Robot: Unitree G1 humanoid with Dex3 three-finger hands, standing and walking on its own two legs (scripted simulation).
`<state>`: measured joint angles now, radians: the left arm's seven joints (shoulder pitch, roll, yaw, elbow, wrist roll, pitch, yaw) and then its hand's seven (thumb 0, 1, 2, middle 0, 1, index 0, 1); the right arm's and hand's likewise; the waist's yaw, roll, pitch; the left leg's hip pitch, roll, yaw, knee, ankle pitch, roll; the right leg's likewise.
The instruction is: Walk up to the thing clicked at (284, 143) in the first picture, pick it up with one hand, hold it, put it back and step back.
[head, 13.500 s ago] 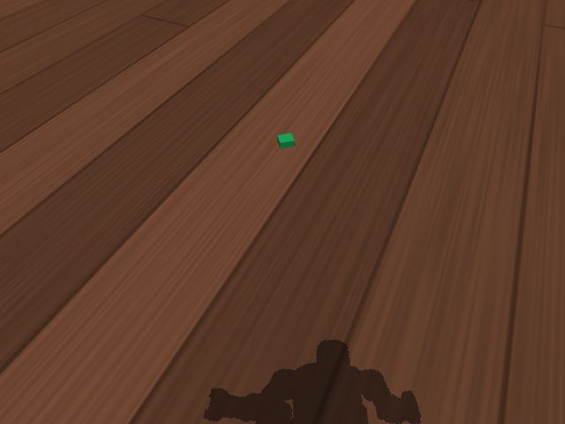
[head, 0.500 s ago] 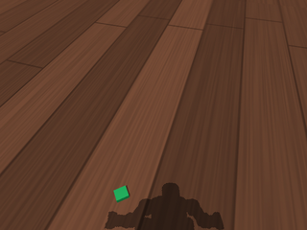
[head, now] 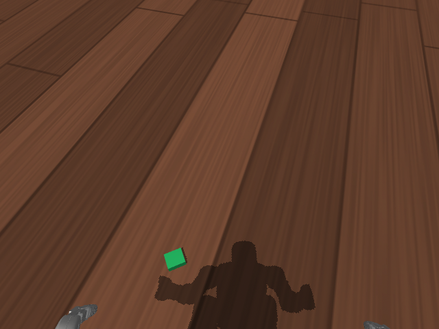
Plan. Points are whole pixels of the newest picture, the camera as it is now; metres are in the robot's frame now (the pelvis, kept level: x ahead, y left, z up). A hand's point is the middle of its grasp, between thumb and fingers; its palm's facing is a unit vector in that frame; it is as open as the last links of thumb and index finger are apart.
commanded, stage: rise first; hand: left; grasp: from above
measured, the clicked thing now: (175, 259) +0.45 +0.21 -0.76
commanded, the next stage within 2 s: none
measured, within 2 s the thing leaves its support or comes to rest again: neither
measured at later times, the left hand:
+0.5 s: hand out of the picture +0.13 +0.26 -0.21, palm faces -0.15 -0.87 -0.47, open 13.3 cm
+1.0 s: hand (123, 314) +0.19 +0.27 -0.36, palm faces -0.38 -0.54 -0.75, open 13.5 cm
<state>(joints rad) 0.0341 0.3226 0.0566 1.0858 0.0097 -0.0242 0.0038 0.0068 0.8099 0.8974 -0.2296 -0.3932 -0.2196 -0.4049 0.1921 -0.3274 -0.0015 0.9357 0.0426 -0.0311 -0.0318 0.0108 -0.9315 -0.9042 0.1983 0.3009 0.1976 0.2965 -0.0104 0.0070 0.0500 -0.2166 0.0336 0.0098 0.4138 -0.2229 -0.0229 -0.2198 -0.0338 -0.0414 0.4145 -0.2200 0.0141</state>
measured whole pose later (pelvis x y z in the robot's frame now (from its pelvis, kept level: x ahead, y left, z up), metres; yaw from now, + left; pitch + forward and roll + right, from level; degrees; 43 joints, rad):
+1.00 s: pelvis -0.04 +0.01 -0.21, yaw +0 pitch +30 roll -1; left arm -0.08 0.34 0.06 0.66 0.63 0.12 0.22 0.00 -0.43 0.86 -0.23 -0.93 -0.23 -0.94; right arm 0.09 -0.28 -0.05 0.61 0.00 -0.17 0.00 0.01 -0.91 -0.90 0.20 0.30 0.20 0.30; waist -0.03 0.01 -0.19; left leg -1.48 0.03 -0.03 1.63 -0.67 -0.02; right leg -1.47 -0.05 -0.02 1.61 -0.66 0.02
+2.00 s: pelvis -0.09 +0.01 -0.43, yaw -5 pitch +35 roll -5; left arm -1.00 0.60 0.19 1.58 1.05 0.06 0.52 0.00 -0.43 0.90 -0.17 -0.97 -0.19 -0.96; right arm 0.16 -0.26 0.02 0.84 -0.15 -0.18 0.18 0.01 -0.89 -0.89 0.20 0.30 0.20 0.30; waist -0.23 0.03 -0.08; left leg -2.28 0.03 -0.11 2.36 -0.70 -0.02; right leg -2.25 -0.02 -0.03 2.28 -0.66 0.03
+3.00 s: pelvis -0.09 +0.01 -0.46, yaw -8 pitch +34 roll -8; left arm -1.08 0.73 0.22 1.67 1.09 0.03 0.55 0.00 -0.35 0.81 -0.25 -0.90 -0.26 -0.89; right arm 0.16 -0.31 0.08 0.80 -0.18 -0.17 0.25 0.01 -0.90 -0.89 0.20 0.30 0.20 0.30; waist -0.28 0.01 0.00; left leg -2.35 0.02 -0.16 2.46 -0.72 -0.03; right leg -2.31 -0.01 -0.06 2.36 -0.66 0.04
